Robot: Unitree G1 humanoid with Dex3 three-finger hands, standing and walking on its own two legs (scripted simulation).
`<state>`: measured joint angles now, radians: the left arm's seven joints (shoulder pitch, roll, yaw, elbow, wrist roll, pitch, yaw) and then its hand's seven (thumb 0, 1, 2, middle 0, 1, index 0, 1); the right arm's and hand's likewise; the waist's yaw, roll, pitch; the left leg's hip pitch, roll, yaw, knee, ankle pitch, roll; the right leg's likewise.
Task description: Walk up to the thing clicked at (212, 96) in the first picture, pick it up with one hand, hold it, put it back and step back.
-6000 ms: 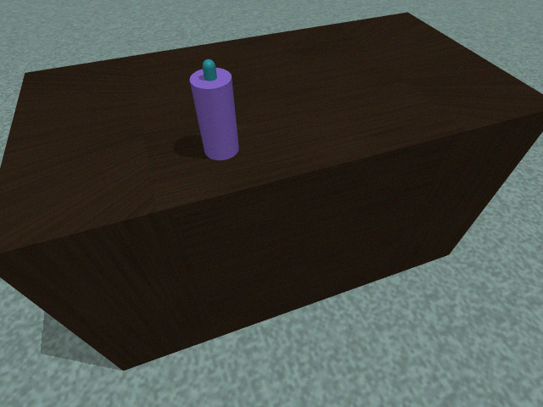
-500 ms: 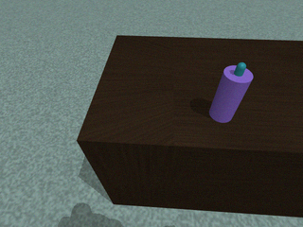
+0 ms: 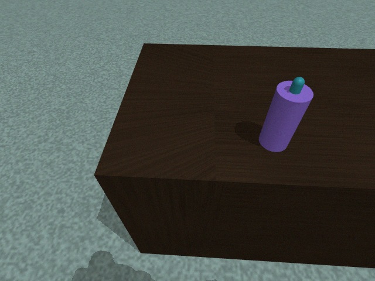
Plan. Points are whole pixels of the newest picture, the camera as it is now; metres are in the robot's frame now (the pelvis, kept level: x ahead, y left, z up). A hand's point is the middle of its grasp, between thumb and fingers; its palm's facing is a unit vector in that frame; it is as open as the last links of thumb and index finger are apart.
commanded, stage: stand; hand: right
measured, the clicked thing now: (284, 113) +0.49 -0.21 +0.07
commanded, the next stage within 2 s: rise first in 0.10 s
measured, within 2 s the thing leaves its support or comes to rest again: neither
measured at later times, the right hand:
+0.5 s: hand (308, 271) +0.18 -0.25 -0.11, palm faces +0.23 +0.92 -0.31, open 12.2 cm
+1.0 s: hand (330, 249) +0.19 -0.25 +0.01, palm faces +0.31 +0.89 -0.35, open 17.5 cm
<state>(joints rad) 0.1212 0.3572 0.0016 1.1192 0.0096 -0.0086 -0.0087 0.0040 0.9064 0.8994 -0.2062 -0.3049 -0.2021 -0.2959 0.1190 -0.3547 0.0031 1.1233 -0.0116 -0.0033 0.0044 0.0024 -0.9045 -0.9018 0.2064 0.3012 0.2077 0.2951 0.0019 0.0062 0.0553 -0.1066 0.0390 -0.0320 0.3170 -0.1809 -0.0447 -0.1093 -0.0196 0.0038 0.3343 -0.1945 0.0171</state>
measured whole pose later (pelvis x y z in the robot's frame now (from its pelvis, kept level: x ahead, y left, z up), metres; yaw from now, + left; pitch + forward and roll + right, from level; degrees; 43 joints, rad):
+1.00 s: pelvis +0.02 +0.01 -0.01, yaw -2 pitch -1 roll +0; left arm 0.26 0.22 0.12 0.60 -0.03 -0.07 0.04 -0.01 -0.50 0.03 -0.07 -0.06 -0.07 -0.05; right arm 0.42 -0.28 -0.21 0.06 0.05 -0.08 -0.04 -0.01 0.55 -0.05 0.05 0.06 0.05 0.05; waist -0.03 -0.04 -0.01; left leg -0.15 0.03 0.00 0.44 -0.27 -0.03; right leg -0.15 -0.02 0.04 0.43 -0.26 0.03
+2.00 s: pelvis -0.01 +0.01 -0.01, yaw -2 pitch -4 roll +0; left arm 0.25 0.21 0.17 0.63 -0.02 -0.14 0.03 -0.01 -0.55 0.07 -0.06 -0.06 -0.05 -0.06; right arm 0.47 -0.32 -0.30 -0.25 0.04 -0.28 -0.01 -0.02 0.55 -0.05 0.06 0.06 0.06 0.05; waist -0.05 -0.05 0.05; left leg -0.15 0.04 0.01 0.45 -0.24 -0.03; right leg -0.15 -0.02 0.05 0.44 -0.23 0.03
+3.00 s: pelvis +0.00 +0.01 -0.01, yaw -2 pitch +1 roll +0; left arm 0.23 0.24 0.03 0.68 -0.02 -0.19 0.16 -0.01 -0.52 0.04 -0.06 -0.05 -0.06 -0.05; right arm -0.21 -0.55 -0.57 0.46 0.30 0.02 0.49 -0.02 0.58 -0.05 0.04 0.06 0.05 0.05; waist -0.01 -0.02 -0.05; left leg -0.23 0.04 0.01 0.48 -0.27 -0.03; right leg -0.25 -0.02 0.04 0.51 -0.27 0.03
